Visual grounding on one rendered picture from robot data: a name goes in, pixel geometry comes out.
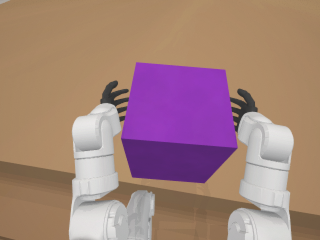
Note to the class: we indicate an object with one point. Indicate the right robot upper arm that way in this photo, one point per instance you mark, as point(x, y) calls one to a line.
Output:
point(252, 224)

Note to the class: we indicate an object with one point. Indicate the carton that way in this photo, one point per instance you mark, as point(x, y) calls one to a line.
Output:
point(179, 123)

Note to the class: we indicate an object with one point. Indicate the left robot thigh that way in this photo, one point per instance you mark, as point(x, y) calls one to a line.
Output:
point(140, 208)

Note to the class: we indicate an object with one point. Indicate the right robot forearm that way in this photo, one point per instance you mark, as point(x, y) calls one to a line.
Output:
point(268, 157)

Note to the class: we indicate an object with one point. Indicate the robot left hand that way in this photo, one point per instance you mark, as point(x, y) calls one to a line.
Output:
point(108, 97)

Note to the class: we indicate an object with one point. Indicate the left robot upper arm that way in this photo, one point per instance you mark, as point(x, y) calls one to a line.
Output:
point(99, 220)

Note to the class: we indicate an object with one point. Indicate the robot right hand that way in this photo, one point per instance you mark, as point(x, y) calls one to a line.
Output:
point(249, 106)

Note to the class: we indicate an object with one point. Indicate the left robot forearm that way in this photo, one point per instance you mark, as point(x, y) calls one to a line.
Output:
point(93, 149)

